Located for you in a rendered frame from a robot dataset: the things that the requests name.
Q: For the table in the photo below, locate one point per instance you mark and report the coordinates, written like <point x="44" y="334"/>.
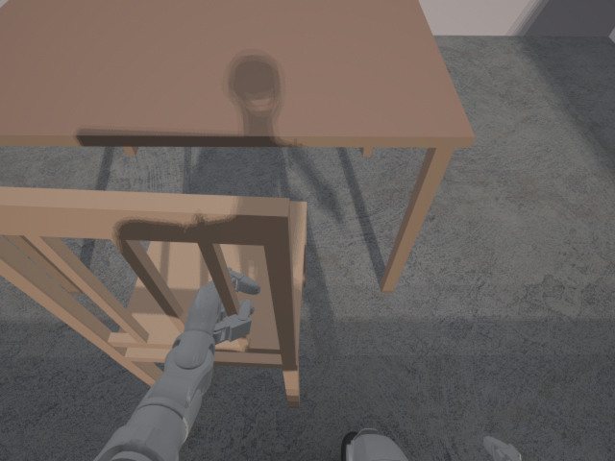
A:
<point x="230" y="73"/>

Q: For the robot left forearm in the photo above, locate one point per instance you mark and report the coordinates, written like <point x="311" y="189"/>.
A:
<point x="161" y="423"/>

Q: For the chair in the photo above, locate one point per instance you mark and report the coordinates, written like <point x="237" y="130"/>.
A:
<point x="194" y="239"/>

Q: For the left robot hand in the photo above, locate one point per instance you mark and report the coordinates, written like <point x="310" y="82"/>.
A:
<point x="207" y="310"/>

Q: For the right robot hand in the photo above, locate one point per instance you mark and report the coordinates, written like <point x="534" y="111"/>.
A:
<point x="501" y="451"/>

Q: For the robot right shin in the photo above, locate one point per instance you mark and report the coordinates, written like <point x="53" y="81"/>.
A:
<point x="367" y="431"/>

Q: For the right robot thigh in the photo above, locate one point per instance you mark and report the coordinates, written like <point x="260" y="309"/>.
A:
<point x="374" y="447"/>

